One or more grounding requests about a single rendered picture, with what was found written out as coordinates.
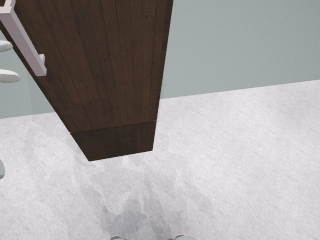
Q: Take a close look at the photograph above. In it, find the cupboard door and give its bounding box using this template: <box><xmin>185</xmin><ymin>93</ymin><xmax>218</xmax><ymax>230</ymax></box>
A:
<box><xmin>0</xmin><ymin>0</ymin><xmax>167</xmax><ymax>133</ymax></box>

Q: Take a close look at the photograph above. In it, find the handle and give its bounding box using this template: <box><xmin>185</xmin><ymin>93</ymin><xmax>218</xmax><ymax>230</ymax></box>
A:
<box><xmin>0</xmin><ymin>0</ymin><xmax>47</xmax><ymax>77</ymax></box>

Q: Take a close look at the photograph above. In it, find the left robot hand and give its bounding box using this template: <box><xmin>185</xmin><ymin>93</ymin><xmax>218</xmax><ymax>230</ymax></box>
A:
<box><xmin>0</xmin><ymin>40</ymin><xmax>21</xmax><ymax>83</ymax></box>

